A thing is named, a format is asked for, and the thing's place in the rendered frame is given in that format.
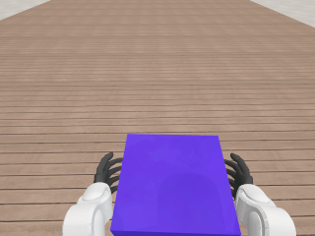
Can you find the right robot forearm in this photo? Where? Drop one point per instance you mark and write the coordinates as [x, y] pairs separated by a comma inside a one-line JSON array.
[[260, 215]]

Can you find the left robot forearm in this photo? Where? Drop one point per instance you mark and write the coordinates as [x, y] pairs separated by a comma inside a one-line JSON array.
[[90, 213]]

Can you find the left robot hand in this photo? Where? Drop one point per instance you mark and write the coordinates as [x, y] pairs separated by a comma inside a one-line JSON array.
[[103, 172]]

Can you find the carton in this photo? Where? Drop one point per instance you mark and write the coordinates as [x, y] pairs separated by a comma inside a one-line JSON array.
[[173, 185]]

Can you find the right robot hand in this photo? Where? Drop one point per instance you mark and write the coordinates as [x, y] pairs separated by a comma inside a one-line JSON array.
[[241, 175]]

